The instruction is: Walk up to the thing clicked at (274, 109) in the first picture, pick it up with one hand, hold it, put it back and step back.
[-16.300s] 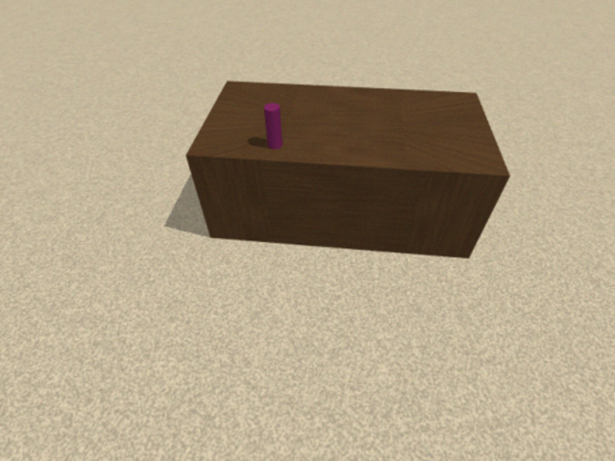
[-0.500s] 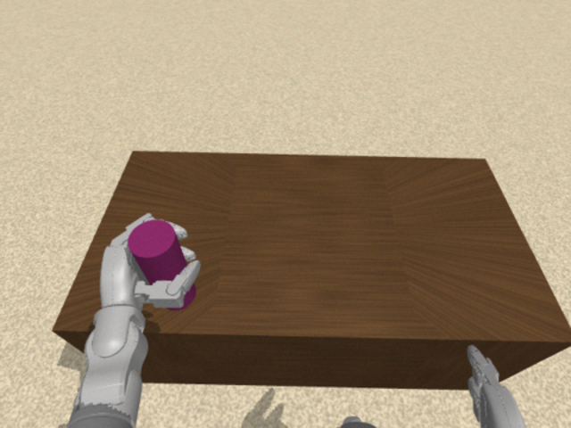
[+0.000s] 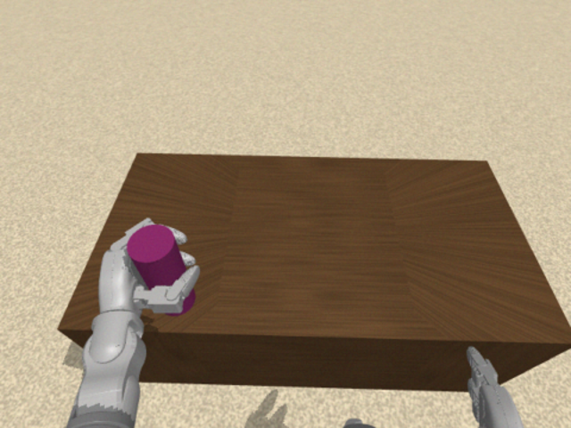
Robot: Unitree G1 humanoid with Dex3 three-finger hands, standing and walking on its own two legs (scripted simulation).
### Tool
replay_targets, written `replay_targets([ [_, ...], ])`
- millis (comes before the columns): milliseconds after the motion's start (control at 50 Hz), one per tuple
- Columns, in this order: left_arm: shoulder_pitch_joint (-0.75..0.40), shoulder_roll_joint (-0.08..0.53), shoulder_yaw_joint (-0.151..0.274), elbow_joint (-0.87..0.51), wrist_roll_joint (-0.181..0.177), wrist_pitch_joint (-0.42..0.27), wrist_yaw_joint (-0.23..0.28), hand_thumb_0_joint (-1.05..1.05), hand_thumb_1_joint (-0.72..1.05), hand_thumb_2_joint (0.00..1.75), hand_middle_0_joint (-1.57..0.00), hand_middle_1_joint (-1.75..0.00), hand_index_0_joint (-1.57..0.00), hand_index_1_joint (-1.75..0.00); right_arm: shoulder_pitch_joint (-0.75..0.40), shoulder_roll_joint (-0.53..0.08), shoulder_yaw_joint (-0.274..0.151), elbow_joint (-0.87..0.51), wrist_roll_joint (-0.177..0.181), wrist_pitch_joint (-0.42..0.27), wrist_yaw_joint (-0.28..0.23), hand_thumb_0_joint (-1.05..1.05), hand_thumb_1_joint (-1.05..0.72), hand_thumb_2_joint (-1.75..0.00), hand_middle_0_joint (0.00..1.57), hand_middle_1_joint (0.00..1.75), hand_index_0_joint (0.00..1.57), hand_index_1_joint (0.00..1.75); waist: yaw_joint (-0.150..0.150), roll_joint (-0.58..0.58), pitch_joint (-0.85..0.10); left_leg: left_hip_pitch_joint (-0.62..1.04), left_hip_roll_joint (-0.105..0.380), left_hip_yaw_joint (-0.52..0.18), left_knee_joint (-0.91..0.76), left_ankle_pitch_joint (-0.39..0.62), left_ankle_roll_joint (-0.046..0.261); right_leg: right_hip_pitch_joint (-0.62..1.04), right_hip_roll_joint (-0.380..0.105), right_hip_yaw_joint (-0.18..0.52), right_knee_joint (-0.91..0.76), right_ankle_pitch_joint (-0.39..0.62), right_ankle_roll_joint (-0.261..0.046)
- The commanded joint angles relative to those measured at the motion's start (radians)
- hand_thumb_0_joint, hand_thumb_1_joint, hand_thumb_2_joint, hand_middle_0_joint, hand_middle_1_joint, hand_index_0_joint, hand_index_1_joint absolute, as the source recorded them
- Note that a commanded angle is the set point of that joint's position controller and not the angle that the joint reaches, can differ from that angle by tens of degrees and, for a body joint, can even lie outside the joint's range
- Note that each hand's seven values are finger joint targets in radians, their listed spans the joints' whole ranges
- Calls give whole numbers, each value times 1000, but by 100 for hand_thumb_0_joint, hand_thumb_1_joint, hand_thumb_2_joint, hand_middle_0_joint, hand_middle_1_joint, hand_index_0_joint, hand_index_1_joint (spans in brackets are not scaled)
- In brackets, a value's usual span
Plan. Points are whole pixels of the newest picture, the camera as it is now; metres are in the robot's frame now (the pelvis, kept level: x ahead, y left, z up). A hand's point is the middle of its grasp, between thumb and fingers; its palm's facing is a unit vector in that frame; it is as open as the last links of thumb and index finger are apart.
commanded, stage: hold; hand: left
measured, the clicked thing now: (165, 274) +0.32 +0.18 +0.05
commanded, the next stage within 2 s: crouch in 1.70 s
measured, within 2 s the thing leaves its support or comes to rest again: neither
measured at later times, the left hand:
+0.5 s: hand (170, 270) +0.32 +0.17 +0.07, palm faces +0.12 -0.99 +0.00, open 7.6 cm
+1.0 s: hand (167, 266) +0.33 +0.17 +0.06, palm faces +0.13 -0.99 +0.01, open 7.6 cm
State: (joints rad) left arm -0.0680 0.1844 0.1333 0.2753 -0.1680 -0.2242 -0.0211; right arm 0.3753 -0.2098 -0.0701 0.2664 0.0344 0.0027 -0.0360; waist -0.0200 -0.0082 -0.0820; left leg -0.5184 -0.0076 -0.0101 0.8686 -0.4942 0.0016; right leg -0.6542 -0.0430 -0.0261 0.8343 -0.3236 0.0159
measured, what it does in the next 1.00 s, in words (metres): stands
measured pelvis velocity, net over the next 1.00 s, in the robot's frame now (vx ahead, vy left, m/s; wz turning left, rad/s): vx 0.01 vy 0.00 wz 0.00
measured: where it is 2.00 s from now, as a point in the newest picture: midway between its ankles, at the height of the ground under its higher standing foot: outside the picture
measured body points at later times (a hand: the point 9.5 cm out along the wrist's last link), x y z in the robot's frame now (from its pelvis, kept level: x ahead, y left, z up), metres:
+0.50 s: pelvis +0.00 +0.00 +0.00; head +0.03 +0.00 +0.45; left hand +0.31 +0.22 +0.07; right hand +0.15 -0.26 -0.05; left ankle -0.03 +0.12 -0.70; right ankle +0.05 -0.13 -0.70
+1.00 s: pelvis +0.01 +0.00 +0.01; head +0.04 +0.01 +0.46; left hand +0.32 +0.23 +0.07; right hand +0.16 -0.25 -0.05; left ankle -0.03 +0.12 -0.70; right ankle +0.05 -0.13 -0.70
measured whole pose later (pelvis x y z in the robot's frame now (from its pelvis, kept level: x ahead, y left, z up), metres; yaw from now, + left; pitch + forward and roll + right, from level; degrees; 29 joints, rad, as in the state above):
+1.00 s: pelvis +0.01 +0.00 +0.01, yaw +0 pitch +8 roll +0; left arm -0.08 0.18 0.14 0.32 -0.18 -0.23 -0.03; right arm 0.36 -0.21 -0.07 0.34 0.04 -0.02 -0.03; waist -0.02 -0.01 -0.09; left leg -0.48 -0.01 -0.01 0.82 -0.48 0.00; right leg -0.61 -0.04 -0.03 0.79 -0.31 0.02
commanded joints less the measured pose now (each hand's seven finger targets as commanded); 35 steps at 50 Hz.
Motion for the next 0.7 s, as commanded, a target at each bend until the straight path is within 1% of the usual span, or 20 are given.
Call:
replay_targets([
  [0,-284,119,43,-271,-19,-90,0,0,40,132,-140,-148,-142,-149,2,-99,-32,-143,-2,-63,-11,0,54,-5,5,5,5,5,6,34,-262,4,-6,-2,-158,337,-19,279,16,-9,-79,225,-31],
  [100,-236,80,11,-227,-20,-55,-6,0,38,132,-141,-149,-143,-150,-23,-132,-62,-141,3,-64,-11,0,55,-5,5,5,5,5,-6,3,-221,-5,-5,3,-176,300,-12,272,19,-10,-98,200,-29],
  [120,-244,87,22,-205,-20,-49,-4,0,39,132,-141,-149,-143,-149,-40,-110,-37,-132,3,-63,-9,0,55,-5,5,5,5,5,5,-5,-173,-32,-5,3,-182,269,-10,257,18,-12,-108,168,-27],
  [160,-278,126,67,-183,-18,-50,4,0,41,132,-139,-147,-141,-147,-65,-140,-67,-133,3,-66,-13,0,56,-5,5,5,5,5,5,-26,-145,-53,-3,0,-192,210,-6,231,19,-13,-118,114,-26],
  [200,-319,140,77,-201,-13,-57,7,0,43,132,-141,-149,-143,-149,-54,-167,-95,-150,-2,-69,-18,0,56,-5,5,5,5,5,-12,-33,-188,-29,-3,2,-187,218,-2,245,18,-7,-119,128,-25],
  [220,-331,116,49,-230,-14,-64,6,0,45,133,-139,-148,-141,-148,-46,-139,-66,-146,-2,-70,-14,0,56,-5,5,5,5,5,-5,-18,-197,-22,-6,5,-185,219,-3,253,15,-6,-116,132,-24],
  [260,-337,125,58,-251,-18,-78,4,0,46,133,-140,-149,-142,-148,-27,-115,-46,-140,-2,-70,-15,0,56,-5,5,5,5,5,0,-12,-231,-10,-15,13,-177,219,3,282,11,-1,-123,143,-20],
  [280,-286,97,43,-203,-18,-80,0,0,46,133,-139,-147,-141,-147,-43,-119,-52,-134,-1,-76,-14,0,55,-5,5,5,5,5,-4,-24,-224,-2,-16,13,-177,223,4,280,13,-3,-119,150,-18],
  [300,-309,132,67,-274,-23,-90,-1,0,45,132,-140,-147,-142,-147,-38,-136,-74,-140,-3,-80,-17,0,55,-5,5,5,5,5,2,1,-272,20,-16,15,-172,255,0,295,12,-1,-114,176,-20],
  [320,-291,103,35,-281,-20,-94,-6,0,43,132,-139,-147,-141,-147,-17,-103,-31,-139,-6,-84,-13,0,55,-5,5,5,5,5,3,22,-299,31,-15,14,-164,310,-7,314,13,-3,-102,224,-24],
  [380,-249,118,50,-210,-16,-86,-3,0,40,131,-138,-146,-140,-147,-30,-149,-77,-114,-5,-84,-18,0,55,-5,5,5,5,5,-4,-7,-248,5,-14,12,-167,291,-3,297,13,-2,-111,212,-22],
  [400,-305,127,45,-284,-14,-97,-3,0,41,130,-137,-145,-138,-145,-54,-113,-43,-117,-6,-85,-14,0,55,-5,5,5,5,5,9,31,-276,7,-14,11,-165,304,-7,306,10,1,-107,220,-25],
  [440,-277,149,74,-224,-9,-92,4,0,39,131,-138,-146,-140,-146,-52,-138,-74,-92,-5,-78,-18,0,55,-5,5,5,5,5,4,25,-230,-8,-10,7,-174,269,-7,280,13,-3,-114,182,-26],
  [460,-279,123,56,-223,-10,-92,5,0,38,131,-138,-146,-139,-147,-75,-134,-60,-130,-3,-83,-17,0,55,-5,5,5,5,5,-7,-8,-211,-12,-9,5,-180,246,-4,270,16,-4,-118,163,-24],
  [500,-284,137,83,-215,-19,-98,7,0,41,133,-139,-148,-140,-148,-69,-145,-71,-118,-4,-86,-18,0,55,-5,5,5,5,5,-2,-7,-213,-21,-7,1,-185,227,-5,270,14,-6,-119,143,-26],
  [520,-289,125,60,-219,-15,-100,2,0,42,133,-138,-148,-140,-148,-70,-114,-46,-102,-3,-88,-15,0,55,-5,5,5,5,5,5,14,-209,-16,-8,1,-187,239,-7,271,15,-8,-117,151,-27],
  [540,-258,110,46,-186,-18,-96,-2,0,43,134,-140,-149,-142,-149,-37,-148,-78,-92,-2,-86,-19,0,55,-5,5,5,5,5,-15,3,-207,-8,-5,1,-187,244,-7,265,16,-10,-115,157,-27],
  [580,-266,86,12,-189,-20,-99,-16,0,43,133,-141,-149,-143,-149,-31,-128,-62,-76,-3,-89,-14,0,55,-5,5,5,5,5,-18,3,-214,0,-7,5,-173,300,-8,268,15,-10,-109,208,-26],
  [620,-312,94,11,-239,-22,-103,-21,0,40,131,-140,-148,-142,-148,-63,-137,-64,-110,-1,-97,-14,0,55,-5,5,5,5,5,-21,10,-273,29,-8,8,-167,328,-6,290,13,-5,-103,244,-25],
  [680,-345,117,29,-253,-18,-104,-11,0,36,128,-136,-144,-138,-144,-67,-120,-41,-98,-4,-99,-13,0,55,-5,5,5,5,5,-5,24,-256,24,-4,0,-175,319,-11,280,16,-10,-105,217,-28],
])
